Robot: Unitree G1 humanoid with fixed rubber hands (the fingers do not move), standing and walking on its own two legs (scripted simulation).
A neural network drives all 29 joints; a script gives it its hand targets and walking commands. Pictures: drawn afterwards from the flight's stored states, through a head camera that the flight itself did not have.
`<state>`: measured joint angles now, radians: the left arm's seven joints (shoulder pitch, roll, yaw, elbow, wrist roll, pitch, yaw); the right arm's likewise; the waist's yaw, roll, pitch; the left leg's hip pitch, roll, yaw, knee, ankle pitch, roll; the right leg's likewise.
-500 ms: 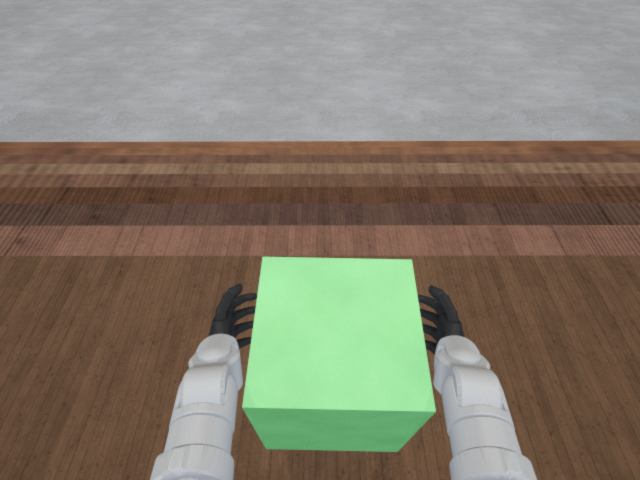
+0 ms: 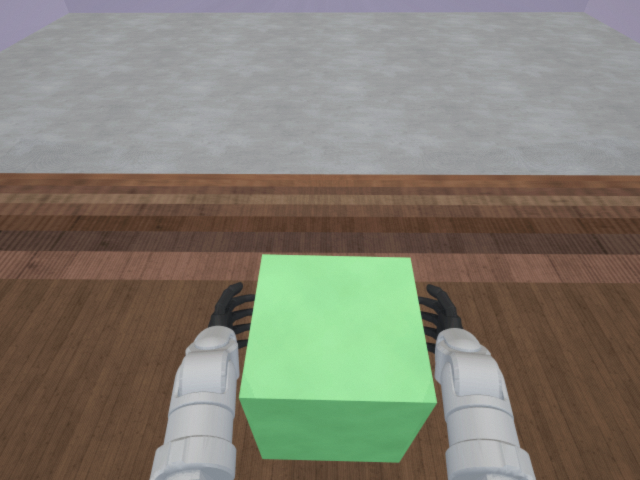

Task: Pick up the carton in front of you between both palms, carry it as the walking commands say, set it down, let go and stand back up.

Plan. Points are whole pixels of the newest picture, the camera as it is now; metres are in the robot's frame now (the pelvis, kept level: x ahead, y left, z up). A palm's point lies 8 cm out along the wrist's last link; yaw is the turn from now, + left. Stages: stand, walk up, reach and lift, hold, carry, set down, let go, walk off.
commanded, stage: reach and lift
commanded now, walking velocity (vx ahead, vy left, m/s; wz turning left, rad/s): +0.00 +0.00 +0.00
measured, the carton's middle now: (333, 362) +0.30 +0.00 -0.05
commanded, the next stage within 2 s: hold in 0.66 s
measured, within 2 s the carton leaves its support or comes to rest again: neither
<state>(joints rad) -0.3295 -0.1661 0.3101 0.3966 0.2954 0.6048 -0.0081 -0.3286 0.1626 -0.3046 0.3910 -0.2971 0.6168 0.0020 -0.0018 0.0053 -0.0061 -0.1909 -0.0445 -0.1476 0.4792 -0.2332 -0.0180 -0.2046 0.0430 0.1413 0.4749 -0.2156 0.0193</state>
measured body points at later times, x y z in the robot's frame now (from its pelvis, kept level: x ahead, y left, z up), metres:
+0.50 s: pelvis +0.02 +0.00 +0.01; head -0.01 +0.00 +0.46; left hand +0.32 +0.15 +0.03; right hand +0.32 -0.15 +0.03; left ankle +0.02 +0.13 -0.74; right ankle +0.03 -0.13 -0.74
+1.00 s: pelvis +0.01 +0.00 +0.01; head -0.04 +0.00 +0.45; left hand +0.31 +0.15 +0.05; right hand +0.31 -0.15 +0.05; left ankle +0.02 +0.13 -0.74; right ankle +0.03 -0.13 -0.74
